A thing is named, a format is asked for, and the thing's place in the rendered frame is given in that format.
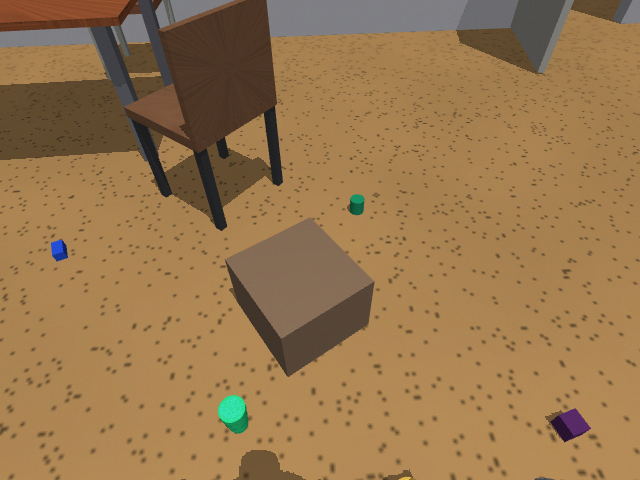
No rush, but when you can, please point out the table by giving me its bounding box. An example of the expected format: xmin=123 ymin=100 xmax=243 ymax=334
xmin=0 ymin=0 xmax=173 ymax=162

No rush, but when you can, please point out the chair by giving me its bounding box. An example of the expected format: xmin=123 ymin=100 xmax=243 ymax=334
xmin=87 ymin=0 xmax=176 ymax=81
xmin=124 ymin=0 xmax=283 ymax=231

